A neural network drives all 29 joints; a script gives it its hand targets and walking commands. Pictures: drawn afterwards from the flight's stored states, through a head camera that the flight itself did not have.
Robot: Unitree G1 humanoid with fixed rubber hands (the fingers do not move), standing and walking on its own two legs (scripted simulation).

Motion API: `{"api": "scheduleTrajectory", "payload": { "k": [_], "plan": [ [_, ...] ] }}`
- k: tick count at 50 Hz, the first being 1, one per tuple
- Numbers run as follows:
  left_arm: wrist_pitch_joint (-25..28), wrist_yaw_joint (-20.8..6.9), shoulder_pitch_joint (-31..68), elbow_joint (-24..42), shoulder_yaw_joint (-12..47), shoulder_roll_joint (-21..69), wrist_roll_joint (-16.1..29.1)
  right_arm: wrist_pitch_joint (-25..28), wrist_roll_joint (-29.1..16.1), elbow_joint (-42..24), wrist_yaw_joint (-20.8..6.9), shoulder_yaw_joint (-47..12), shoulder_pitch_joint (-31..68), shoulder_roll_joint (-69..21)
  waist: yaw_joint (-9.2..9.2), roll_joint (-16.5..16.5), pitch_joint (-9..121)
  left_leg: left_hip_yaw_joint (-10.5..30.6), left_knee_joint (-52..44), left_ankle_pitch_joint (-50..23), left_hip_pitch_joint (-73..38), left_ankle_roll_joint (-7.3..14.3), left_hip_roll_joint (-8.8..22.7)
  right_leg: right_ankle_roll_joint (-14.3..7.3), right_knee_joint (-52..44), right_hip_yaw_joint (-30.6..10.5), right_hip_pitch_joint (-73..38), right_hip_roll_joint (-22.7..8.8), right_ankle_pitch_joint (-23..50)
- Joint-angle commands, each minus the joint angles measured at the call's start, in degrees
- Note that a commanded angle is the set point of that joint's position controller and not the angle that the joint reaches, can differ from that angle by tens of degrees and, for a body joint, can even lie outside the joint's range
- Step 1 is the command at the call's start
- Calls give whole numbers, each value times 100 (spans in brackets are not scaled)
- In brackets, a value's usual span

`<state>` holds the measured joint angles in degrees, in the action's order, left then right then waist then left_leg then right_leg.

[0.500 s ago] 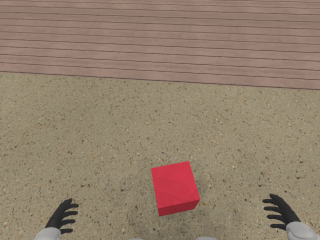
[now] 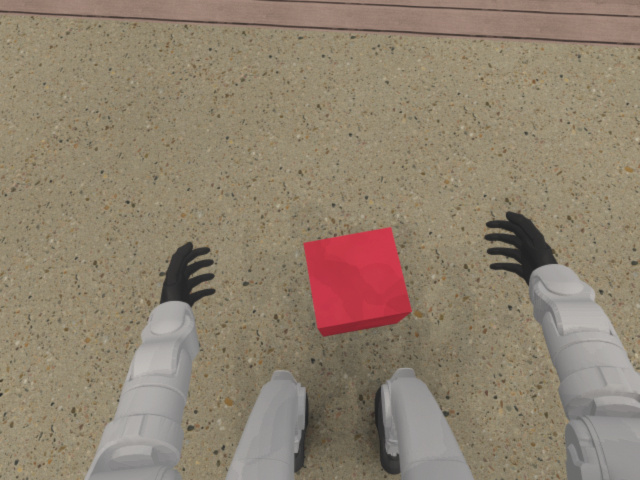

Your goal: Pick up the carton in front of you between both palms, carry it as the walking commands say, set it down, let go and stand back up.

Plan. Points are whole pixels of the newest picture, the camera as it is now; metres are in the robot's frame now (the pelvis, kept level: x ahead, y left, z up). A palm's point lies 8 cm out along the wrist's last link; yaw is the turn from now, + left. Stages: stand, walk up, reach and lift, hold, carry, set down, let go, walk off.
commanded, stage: reach and lift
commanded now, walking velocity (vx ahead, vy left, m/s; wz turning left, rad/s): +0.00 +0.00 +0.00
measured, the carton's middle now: (354, 286) +0.43 -0.03 -0.56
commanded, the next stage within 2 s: none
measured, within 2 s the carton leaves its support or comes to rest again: leaves its support in 2.00 s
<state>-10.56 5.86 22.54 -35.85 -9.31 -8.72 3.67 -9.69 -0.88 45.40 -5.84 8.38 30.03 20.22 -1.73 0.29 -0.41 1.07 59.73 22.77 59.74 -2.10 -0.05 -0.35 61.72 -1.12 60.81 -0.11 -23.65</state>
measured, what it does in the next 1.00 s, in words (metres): lowers itself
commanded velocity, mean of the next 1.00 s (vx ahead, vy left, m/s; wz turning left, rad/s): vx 0.00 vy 0.00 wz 0.00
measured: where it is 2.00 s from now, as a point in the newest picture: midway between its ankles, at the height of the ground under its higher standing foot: (341, 444)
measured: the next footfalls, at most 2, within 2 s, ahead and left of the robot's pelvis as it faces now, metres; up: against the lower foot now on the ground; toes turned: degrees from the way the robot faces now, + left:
none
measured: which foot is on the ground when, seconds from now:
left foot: down 0.00-1.00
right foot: down 0.00-1.00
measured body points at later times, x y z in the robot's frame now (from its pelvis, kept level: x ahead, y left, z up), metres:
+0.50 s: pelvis -0.04 -0.01 -0.07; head +0.26 -0.04 +0.27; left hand +0.43 +0.17 -0.19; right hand +0.49 -0.21 -0.19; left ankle +0.05 +0.14 -0.65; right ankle +0.05 -0.11 -0.65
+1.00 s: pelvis -0.07 +0.00 -0.26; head +0.28 -0.02 +0.02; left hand +0.42 +0.18 -0.43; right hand +0.47 -0.21 -0.43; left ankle +0.05 +0.14 -0.65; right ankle +0.05 -0.11 -0.65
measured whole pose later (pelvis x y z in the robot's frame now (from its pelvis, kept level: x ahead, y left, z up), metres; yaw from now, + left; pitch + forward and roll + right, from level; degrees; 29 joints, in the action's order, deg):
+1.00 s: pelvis -0.07 +0.00 -0.26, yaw +3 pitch +44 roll +4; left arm -4.4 12.2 62.0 -46.4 -11.9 -7.3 9.7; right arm -3.7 -9.0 60.3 -1.3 3.9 71.9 27.5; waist -1.9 1.6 -6.7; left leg 1.1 110.8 29.0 126.6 -4.2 -3.5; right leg 1.0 113.4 -3.9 128.4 1.6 -29.6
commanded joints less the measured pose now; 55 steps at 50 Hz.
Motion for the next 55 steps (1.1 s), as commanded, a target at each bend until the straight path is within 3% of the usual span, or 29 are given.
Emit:
{"api": "scheduleTrajectory", "payload": {
  "k": [1, 7, 12, 17, 25, 30, 35, 39, 43, 49, 55],
  "plan": [
    [113, 181, 1445, 499, -309, -440, 7, 120, -34, -298, -40, 236, 1871, 864, -52, -374, 3547, -339, -308, -1550, -531, -186, -340, 146, -412, -29, -1744, 232, 1986],
    [4, 372, 3146, 254, -639, -233, -35, 45, -8, 374, -77, 277, 3760, 1020, -147, -484, 4271, -526, -124, -465, 182, -186, -347, 157, -377, -42, -1209, 253, 727],
    [-32, 451, 4030, -25, -962, -23, -188, 43, 148, 879, -83, 334, 4896, 1117, -246, -649, 4861, -619, 81, -265, 513, -203, -375, 108, -280, -50, -912, 297, 302],
    [133, 394, 4049, -15, -1340, 184, -541, 178, 463, 1021, -59, 502, 5079, 961, -268, -815, 5372, -666, 149, -664, 848, -225, -437, 150, -147, -41, -999, 329, 1016],
    [665, 171, 3716, -313, -1607, 343, -828, 544, 692, 1091, 107, 683, 4607, 354, -201, -755, 5140, -689, 1026, -1204, 2469, -274, -479, 194, 794, -151, 96, 293, 2141],
    [920, 168, 3586, -546, -1346, 264, -550, 748, 453, 985, 307, 531, 4342, 384, -62, -733, 5539, -586, 1964, -1596, 3246, -321, -511, 214, 1781, -199, 916, 262, 2784],
    [1034, 325, 3668, -343, -775, 16, 7, 897, -79, 506, 453, 178, 4425, 836, 29, -689, 6564, -525, 2931, -2059, 3241, -323, -506, 200, 2787, -115, 1192, 254, 3038],
    [965, 463, 3926, -43, -458, -125, 342, 869, -452, 217, 482, -74, 4703, 1102, 31, -668, 6906, -586, 3524, -1845, 3224, -321, -494, 190, 3385, -10, 1516, 243, 2551],
    [807, 591, 4376, 62, -318, -241, 550, 753, -695, 255, 484, -210, 5085, 1329, 58, -694, 6732, -657, 3926, -1129, 3355, -304, -466, 178, 3751, 98, 1978, 191, 1639],
    [700, 652, 5110, -622, -284, -337, 621, 693, -859, 1124, 458, -399, 5714, 1485, 43, -541, 5578, -628, 4408, -119, 3611, -265, -371, 140, 4113, 109, 3179, 32, 243],
    [868, 604, 5747, -1416, -252, -458, 662, 859, -980, 1897, 480, -609, 6270, 1593, 52, -399, 4838, -549, 4956, -98, 3751, -245, -310, 81, 4584, -24, 3776, -88, 44]
  ]
}}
